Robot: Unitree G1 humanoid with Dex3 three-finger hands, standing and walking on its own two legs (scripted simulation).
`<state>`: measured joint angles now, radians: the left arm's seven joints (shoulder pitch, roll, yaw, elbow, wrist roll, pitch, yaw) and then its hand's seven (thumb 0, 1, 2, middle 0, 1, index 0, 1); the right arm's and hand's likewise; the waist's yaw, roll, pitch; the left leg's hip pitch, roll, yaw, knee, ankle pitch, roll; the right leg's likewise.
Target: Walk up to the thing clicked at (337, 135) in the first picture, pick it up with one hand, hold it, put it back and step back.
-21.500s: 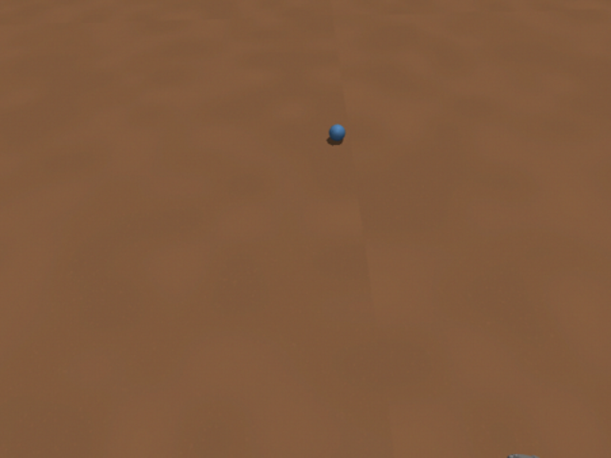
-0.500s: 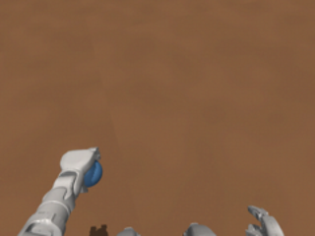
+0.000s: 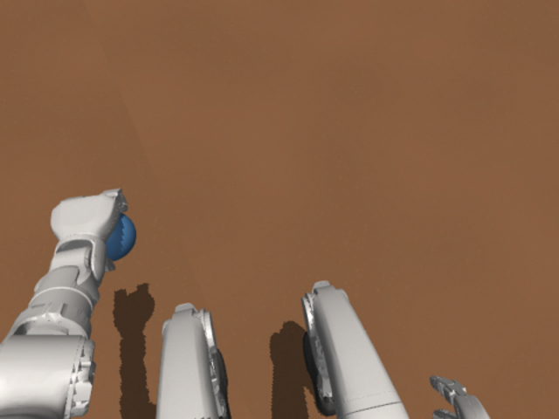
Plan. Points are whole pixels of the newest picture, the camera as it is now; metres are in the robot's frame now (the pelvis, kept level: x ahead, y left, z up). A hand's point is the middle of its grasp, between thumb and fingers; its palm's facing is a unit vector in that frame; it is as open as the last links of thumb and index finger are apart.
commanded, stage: crouch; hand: left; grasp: from above
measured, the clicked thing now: (108, 235) +0.42 +0.24 -0.17
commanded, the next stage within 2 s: lower in 1.06 s
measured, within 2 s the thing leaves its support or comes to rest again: neither
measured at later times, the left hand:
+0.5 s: hand (121, 243) +0.44 +0.26 -0.28, palm faces -0.46 -0.02 -0.89, open 11.1 cm
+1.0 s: hand (130, 245) +0.45 +0.25 -0.34, palm faces -0.46 -0.02 -0.89, open 11.1 cm
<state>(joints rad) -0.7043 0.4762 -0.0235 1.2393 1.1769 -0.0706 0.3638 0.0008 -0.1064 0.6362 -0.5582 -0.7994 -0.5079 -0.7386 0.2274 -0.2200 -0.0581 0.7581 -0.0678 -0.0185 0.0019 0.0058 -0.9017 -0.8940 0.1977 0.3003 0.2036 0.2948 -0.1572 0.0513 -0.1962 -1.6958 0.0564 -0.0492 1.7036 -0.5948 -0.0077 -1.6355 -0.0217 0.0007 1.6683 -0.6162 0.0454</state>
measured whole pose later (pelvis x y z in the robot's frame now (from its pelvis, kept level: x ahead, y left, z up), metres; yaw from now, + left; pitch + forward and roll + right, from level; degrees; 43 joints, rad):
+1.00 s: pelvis -0.02 -0.01 -0.18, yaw -4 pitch +35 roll -7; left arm -0.96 0.72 0.11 1.45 1.27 -0.19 0.37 0.00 -0.11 0.61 -0.59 -0.77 -0.54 -0.72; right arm 0.17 -0.25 0.02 0.76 -0.14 -0.05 0.12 0.00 -0.91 -0.90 0.20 0.30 0.20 0.30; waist -0.23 0.00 -0.07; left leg -2.26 0.04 -0.15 2.30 -0.65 -0.03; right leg -2.17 0.01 -0.03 2.24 -0.68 0.06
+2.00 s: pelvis -0.01 -0.01 -0.24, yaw -8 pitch +32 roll -10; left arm -0.97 0.85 0.18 1.54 1.30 -0.23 0.49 0.00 -0.12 0.57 -0.64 -0.73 -0.59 -0.68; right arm 0.10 -0.28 0.12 0.75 -0.22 -0.09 0.18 0.00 -0.91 -0.89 0.20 0.30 0.20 0.30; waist -0.29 -0.06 0.06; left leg -2.38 0.03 -0.24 2.50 -0.70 -0.05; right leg -2.27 0.04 -0.08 2.40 -0.71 0.07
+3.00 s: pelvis -0.02 +0.00 -0.24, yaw -11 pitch +28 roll -13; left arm -1.02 0.97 0.14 1.72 1.31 -0.24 0.60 0.00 -0.14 0.56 -0.68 -0.70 -0.62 -0.66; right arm 0.07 -0.32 0.24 0.71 -0.27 -0.19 0.23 0.00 -0.91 -0.90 0.20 0.30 0.20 0.30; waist -0.34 -0.11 0.12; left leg -2.37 0.03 -0.29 2.56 -0.71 -0.04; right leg -2.24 0.07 -0.11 2.40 -0.69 0.07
